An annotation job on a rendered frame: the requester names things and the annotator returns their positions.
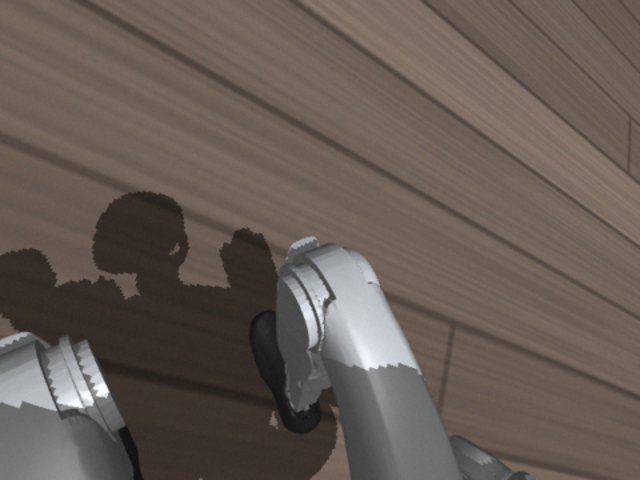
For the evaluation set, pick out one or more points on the left robot foot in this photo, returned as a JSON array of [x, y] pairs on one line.
[[131, 451]]

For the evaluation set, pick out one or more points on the right robot foot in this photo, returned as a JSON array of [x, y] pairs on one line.
[[271, 365]]

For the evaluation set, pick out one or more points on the right robot hand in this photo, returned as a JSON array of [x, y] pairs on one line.
[[477, 464]]

